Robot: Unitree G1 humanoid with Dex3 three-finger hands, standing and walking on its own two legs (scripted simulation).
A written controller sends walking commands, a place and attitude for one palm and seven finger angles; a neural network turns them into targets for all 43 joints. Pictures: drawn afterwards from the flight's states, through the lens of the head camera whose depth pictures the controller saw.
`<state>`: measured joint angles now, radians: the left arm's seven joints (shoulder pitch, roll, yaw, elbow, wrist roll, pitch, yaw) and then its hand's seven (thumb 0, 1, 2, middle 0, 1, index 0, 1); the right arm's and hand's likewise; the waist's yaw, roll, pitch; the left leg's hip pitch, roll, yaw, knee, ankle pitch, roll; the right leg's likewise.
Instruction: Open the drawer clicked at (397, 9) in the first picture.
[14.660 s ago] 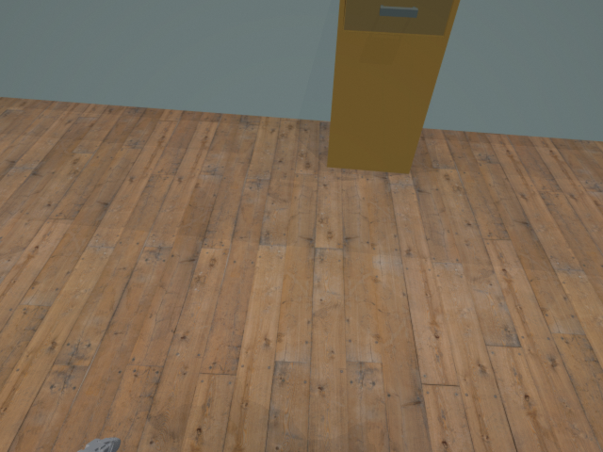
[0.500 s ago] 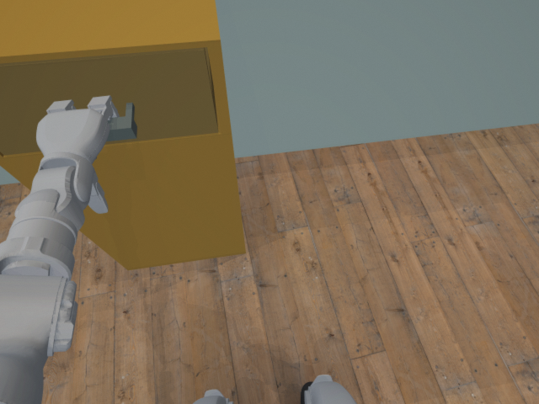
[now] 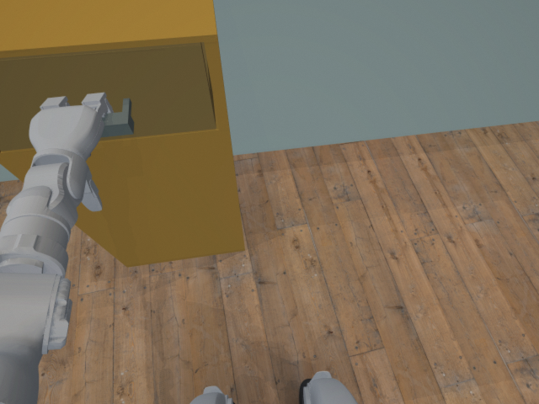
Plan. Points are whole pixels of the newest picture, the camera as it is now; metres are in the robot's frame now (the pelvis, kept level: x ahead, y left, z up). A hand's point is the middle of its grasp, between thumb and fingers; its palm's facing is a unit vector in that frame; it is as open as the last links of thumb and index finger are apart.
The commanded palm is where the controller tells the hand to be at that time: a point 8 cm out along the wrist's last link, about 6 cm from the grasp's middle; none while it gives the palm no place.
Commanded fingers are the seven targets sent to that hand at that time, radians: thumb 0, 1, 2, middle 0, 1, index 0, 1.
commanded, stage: close the thumb around the handle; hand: left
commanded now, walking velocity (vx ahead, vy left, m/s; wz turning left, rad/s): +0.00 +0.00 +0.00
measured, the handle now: (87, 117) +0.55 +0.26 +0.05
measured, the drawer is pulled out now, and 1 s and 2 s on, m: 0.00 0.01 0.13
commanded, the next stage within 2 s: pull the drawer open in 0.68 s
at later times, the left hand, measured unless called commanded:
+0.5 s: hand (84, 152) +0.49 +0.26 +0.04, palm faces -0.07 -0.02 -1.00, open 7.1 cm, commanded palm +0.48 +0.25 +0.09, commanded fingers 0.00 0.90 0.90 -0.40 -1.35 -0.40 -1.35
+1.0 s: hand (85, 159) +0.48 +0.26 +0.03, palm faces -0.06 -0.03 -1.00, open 6.1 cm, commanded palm +0.45 +0.25 +0.09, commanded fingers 0.00 0.90 0.90 -0.40 -1.35 -0.40 -1.35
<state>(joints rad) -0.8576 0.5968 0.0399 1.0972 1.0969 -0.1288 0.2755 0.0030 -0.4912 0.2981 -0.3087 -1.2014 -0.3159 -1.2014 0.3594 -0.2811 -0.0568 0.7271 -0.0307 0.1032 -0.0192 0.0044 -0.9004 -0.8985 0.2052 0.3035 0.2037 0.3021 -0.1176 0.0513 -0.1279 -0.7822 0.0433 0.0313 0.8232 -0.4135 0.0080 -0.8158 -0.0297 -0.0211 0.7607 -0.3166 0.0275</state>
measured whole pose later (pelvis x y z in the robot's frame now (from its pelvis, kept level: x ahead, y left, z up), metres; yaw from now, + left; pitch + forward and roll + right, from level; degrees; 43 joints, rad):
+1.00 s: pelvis +0.01 +0.01 +0.00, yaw -1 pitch +21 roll -2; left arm -0.73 0.56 0.05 0.96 1.07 -0.10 0.27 0.01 0.68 0.77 -0.31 -1.34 -0.34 -1.33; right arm 0.37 -0.27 -0.08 0.72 -0.03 0.11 0.00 0.00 -0.90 -0.90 0.20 0.30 0.20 0.30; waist -0.09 0.06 -0.14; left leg -0.73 0.05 0.04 0.79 -0.42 0.01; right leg -0.77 -0.02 -0.01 0.72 -0.32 0.03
